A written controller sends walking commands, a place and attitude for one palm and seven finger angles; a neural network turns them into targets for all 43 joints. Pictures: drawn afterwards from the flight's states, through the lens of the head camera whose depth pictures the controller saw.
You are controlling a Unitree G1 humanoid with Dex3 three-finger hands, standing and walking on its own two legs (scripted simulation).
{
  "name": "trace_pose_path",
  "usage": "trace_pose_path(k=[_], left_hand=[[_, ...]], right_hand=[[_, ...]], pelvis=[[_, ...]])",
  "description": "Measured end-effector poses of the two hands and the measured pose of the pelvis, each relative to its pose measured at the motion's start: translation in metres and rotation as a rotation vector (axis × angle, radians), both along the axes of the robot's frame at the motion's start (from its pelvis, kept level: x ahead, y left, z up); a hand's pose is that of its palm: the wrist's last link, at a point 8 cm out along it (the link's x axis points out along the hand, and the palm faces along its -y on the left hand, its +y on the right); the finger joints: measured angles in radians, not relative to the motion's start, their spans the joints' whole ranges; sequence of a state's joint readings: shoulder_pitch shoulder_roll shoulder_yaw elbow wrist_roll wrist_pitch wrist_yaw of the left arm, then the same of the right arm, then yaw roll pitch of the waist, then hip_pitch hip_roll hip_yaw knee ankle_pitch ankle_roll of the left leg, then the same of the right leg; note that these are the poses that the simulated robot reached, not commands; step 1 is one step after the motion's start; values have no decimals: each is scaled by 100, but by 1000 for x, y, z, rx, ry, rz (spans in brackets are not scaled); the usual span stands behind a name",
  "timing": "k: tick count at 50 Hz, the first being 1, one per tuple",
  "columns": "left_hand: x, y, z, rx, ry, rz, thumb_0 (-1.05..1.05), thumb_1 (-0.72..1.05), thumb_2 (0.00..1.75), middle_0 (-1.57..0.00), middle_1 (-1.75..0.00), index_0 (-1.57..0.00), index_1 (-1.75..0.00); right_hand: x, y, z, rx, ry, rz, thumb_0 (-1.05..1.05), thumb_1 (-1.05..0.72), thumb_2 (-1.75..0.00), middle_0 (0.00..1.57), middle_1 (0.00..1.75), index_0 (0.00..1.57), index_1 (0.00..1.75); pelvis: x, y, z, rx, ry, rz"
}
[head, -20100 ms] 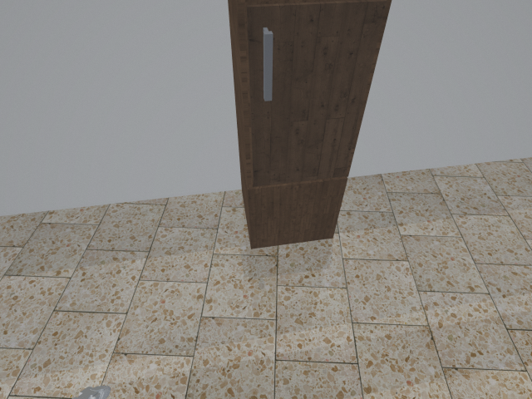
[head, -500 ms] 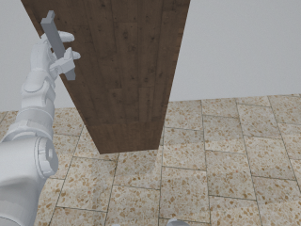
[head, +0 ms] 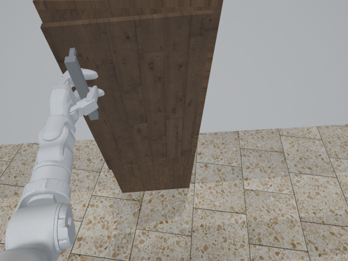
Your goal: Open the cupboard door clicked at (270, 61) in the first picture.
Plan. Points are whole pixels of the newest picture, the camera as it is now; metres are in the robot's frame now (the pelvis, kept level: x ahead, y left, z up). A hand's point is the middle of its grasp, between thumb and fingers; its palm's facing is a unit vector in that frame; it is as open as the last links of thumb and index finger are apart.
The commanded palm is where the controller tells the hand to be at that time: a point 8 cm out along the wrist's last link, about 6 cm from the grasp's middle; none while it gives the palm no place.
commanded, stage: pull the door open along its arc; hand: left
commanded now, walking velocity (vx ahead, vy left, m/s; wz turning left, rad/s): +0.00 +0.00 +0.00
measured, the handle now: (84, 86) +0.50 +0.20 +0.14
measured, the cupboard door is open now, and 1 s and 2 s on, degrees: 8 44 48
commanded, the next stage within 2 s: open thumb and fingers to let go in 0.58 s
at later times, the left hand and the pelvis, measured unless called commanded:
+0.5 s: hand (139, 154) +0.30 +0.06 +0.13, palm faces +0.34 -0.94 +0.00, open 5.8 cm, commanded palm +0.22 +0.10 +0.13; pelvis +0.00 -0.02 +0.01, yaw +4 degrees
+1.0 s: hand (145, 158) +0.29 +0.05 +0.13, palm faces +0.40 -0.91 -0.03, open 8.3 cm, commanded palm +0.25 +0.08 +0.13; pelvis -0.01 -0.04 +0.01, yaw +6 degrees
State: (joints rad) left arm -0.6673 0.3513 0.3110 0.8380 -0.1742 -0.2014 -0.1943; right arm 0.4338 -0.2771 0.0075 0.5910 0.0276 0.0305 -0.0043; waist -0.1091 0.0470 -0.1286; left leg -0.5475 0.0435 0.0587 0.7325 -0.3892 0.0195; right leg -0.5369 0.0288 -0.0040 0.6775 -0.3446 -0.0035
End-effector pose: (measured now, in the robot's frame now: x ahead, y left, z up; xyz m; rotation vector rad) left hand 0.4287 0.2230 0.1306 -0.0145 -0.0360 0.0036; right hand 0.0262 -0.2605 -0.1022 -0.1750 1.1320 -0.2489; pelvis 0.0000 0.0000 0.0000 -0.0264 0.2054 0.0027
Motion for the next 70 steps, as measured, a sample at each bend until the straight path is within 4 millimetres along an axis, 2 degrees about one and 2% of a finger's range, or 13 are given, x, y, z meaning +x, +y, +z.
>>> trace_pose_path(k=[6,10,15,19,23,31,43,48,60,64,70], left_hand=[[-45,-16,-3,-50,-19,33,1,72,75,-35,-135,-36,-135],[-78,-37,-4,-133,-31,172,3,70,74,-34,-135,-37,-135],[-115,-68,-2,-116,-5,290,1,69,75,-34,-135,-38,-135],[-138,-92,1,-69,37,350,-1,70,75,-34,-135,-39,-135],[-158,-113,4,-19,65,359,-2,70,75,-35,-135,-39,-135],[-184,-142,6,25,71,288,-1,68,72,-35,-133,-38,-135],[-173,-138,6,35,82,428,0,62,77,-37,-132,-40,-133],[-176,-136,3,34,76,420,0,42,69,-36,-129,-38,-131],[-174,-135,1,37,67,381,0,-27,40,-31,-121,-32,-122],[-175,-135,1,38,67,369,-1,-39,35,-29,-111,-30,-112],[-174,-135,1,40,67,351,-1,-47,31,-26,-89,-27,-90]], right_hand=[[54,11,7,36,-152,65,1,-91,-90,20,30,20,30],[96,24,14,64,-251,153,1,-91,-90,20,30,20,30],[142,44,27,96,-353,250,1,-91,-90,20,30,20,30],[166,57,37,121,-398,297,1,-91,-90,20,30,20,30],[179,65,45,146,-420,314,1,-91,-90,20,30,20,30],[181,54,46,174,-406,308,1,-90,-90,21,30,21,30],[160,26,24,115,-286,309,2,-91,-90,20,30,20,30],[150,24,22,113,-276,294,2,-91,-90,20,30,20,30],[146,37,26,111,-307,288,2,-91,-90,20,30,20,30],[147,46,29,117,-322,292,2,-91,-90,20,30,20,30],[147,57,32,130,-331,302,2,-91,-90,20,30,20,30]], pelvis=[[3,2,4,3,-49,6],[1,2,5,6,-77,24],[-2,-2,6,15,-111,39],[-2,-7,8,21,-144,52],[0,-13,11,24,-178,59],[4,-27,11,25,-223,66],[-6,-41,13,37,-227,95],[-7,-41,14,40,-227,95],[-12,-30,14,33,-238,87],[-14,-25,14,30,-241,83],[-17,-18,13,26,-242,79]])
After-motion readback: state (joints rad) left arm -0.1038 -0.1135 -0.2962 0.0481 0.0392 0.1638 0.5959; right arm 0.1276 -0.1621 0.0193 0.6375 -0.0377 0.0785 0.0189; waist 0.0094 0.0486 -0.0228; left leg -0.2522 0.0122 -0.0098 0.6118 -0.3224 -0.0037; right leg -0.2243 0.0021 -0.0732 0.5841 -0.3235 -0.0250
